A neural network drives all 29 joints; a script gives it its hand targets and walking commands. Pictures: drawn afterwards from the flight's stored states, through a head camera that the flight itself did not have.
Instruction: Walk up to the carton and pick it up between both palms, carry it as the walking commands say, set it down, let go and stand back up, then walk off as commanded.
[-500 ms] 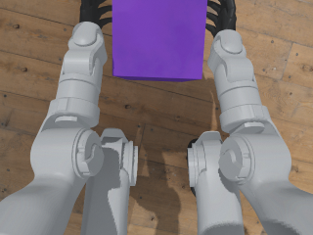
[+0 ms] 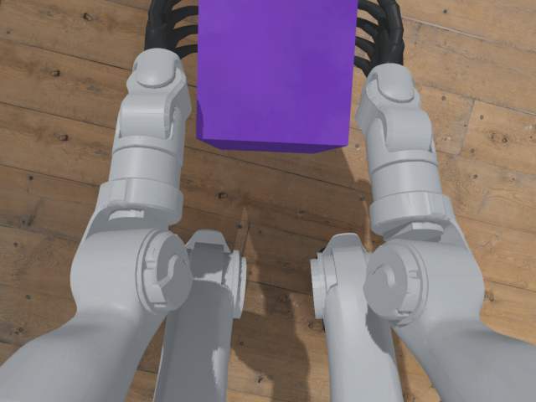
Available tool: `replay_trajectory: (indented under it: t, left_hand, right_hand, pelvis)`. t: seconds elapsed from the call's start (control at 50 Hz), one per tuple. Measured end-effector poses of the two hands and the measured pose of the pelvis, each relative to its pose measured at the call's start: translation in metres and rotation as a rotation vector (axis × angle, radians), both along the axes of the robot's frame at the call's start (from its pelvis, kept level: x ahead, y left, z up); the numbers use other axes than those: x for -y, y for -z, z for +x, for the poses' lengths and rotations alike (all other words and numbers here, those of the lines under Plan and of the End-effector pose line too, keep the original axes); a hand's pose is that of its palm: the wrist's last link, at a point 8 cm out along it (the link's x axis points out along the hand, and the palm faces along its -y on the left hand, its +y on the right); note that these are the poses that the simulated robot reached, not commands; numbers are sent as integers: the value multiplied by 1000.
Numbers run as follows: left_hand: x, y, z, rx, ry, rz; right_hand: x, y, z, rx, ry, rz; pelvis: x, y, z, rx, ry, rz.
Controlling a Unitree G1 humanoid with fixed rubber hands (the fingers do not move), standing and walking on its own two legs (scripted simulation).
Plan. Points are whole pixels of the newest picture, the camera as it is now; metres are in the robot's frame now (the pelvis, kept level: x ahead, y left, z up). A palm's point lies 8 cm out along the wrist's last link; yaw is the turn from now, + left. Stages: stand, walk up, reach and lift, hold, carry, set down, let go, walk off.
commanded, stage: reach and lift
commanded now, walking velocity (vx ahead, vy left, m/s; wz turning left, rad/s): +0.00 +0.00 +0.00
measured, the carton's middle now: (272, 80) +0.53 +0.02 -0.19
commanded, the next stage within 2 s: none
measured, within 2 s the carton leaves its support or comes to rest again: neither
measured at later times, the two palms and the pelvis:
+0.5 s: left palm (144, 41) +0.51 +0.15 -0.04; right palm (412, 57) +0.51 -0.11 -0.04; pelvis +0.00 +0.00 +0.05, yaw +0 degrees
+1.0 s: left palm (107, 22) +0.49 +0.15 +0.04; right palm (455, 45) +0.49 -0.11 +0.04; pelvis +0.01 +0.00 +0.10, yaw +0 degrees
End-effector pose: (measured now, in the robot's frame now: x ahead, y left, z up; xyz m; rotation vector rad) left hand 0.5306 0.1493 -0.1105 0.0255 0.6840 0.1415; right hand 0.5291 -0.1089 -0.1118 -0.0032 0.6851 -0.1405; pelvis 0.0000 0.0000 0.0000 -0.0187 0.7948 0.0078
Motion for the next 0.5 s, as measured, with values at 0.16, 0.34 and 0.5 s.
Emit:
replay_trajectory:
  t: [0.16, 0.34, 0.5]
  left_hand:
    - [1, -19, -2, 12, -4, -6]
    - [1, -47, -11, 10, -13, -12]
    - [3, -74, -18, 5, -15, -12]
  right_hand:
    - [1, -19, -2, 12, 5, 6]
    - [1, -48, -9, 10, 5, 10]
    - [2, -74, -17, 6, 6, 10]
  pelvis:
    - [0, -12, 2, -9, -1, -1]
    - [0, -30, 2, -4, -3, 0]
    - [1, -46, 1, 10, -4, 2]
